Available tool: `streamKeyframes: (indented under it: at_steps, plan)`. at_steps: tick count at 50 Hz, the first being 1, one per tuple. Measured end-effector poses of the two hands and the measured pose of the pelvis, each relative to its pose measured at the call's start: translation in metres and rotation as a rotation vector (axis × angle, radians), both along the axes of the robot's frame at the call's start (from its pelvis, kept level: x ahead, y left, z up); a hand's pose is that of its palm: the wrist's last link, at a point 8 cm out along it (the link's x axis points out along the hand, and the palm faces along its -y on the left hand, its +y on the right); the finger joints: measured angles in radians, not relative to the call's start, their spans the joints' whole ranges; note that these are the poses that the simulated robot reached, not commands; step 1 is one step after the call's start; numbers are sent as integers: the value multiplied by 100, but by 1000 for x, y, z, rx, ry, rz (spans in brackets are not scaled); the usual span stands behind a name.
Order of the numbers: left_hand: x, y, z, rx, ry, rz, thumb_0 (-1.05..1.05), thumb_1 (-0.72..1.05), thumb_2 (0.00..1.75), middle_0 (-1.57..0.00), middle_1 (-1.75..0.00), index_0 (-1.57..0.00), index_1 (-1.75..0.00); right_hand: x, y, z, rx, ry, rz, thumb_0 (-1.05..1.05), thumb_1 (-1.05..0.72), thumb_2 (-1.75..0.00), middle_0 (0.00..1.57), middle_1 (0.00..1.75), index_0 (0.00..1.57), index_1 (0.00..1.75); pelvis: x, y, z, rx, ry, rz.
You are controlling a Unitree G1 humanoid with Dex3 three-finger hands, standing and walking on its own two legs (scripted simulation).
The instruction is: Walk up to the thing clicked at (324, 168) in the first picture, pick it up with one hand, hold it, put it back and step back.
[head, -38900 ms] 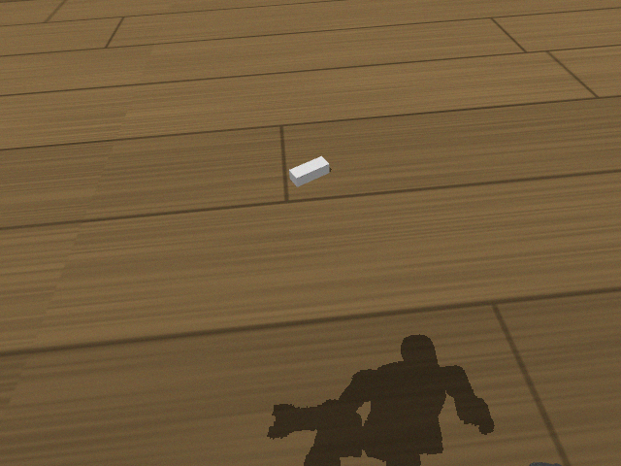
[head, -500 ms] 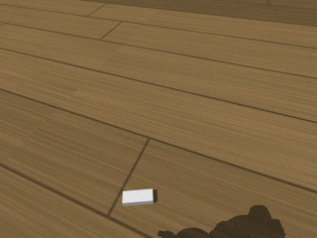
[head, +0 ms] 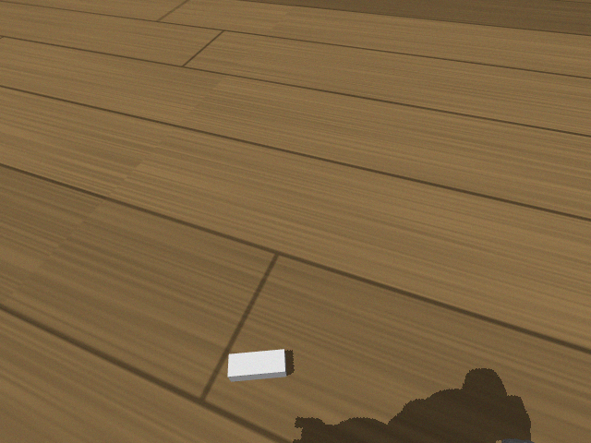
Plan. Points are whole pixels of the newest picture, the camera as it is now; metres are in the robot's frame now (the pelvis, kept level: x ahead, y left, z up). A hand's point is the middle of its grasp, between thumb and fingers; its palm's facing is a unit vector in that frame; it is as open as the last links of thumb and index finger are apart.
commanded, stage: stand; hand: left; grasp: from above
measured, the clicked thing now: (257, 365) +0.43 +0.20 -0.75
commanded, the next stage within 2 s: step back in 0.94 s
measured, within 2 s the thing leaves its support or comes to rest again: neither
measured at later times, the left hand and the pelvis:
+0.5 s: hand out of the picture +0.10 +0.24 -0.15, palm faces +0.00 -0.94 -0.34, open 7.4 cm; pelvis +0.01 +0.00 +0.00, yaw +0 degrees
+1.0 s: hand out of the picture +0.08 +0.25 -0.16, palm faces -0.01 -0.94 -0.34, open 7.4 cm; pelvis +0.00 -0.01 +0.00, yaw -1 degrees
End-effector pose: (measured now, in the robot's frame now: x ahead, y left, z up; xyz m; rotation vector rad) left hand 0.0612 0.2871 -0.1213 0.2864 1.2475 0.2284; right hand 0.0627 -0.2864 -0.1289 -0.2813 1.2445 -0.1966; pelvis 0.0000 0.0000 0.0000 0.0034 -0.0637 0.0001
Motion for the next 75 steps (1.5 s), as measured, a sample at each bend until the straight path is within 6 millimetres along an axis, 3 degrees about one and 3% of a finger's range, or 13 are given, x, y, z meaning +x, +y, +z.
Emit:
streamKeyframes:
  at_steps: [10, 26, 48, 61, 68, 75]
  plan:
    - [15, -3, 1, -3, -22, -14, 1, 91, 90, -21, -30, -20, -30, 12, -5, 4, -6, -16, 2, 0, -91, -90, 20, 30, 21, 30, 5, -2, 1, -2, 5, -2]
    - [27, -1, 5, 4, -47, -27, 1, 91, 90, -21, -30, -20, -30, 12, -10, 6, -16, -23, -8, 0, -91, -90, 20, 30, 21, 30, 7, -3, 1, -1, 1, -6]
    - [8, 0, 1, 1, 2, -30, 1, 91, 90, -21, -30, -20, -30, -6, -13, 5, -10, 19, -19, 1, -91, -90, 20, 30, 21, 30, 3, -5, 1, -1, 10, -10]
    - [7, 19, -8, 71, -35, -96, 1, 91, 90, -21, -30, -20, -30, -13, -41, -3, -71, -22, -27, 0, -91, -90, 20, 30, 21, 30, -39, -7, -21, 6, 28, -29]
    - [-10, 13, -15, 93, -69, -121, 1, 91, 90, -21, -30, -20, -30, -30, -55, -16, -74, -75, -21, 0, -91, -90, 20, 30, 21, 30, -61, -16, -39, 18, 5, -45]
    - [-72, -5, -14, 118, -16, -86, 0, 91, 90, -21, -30, -20, -30, -35, -71, -31, -57, -122, -5, 1, -91, -90, 20, 30, 21, 30, -86, -37, -46, 18, 3, -61]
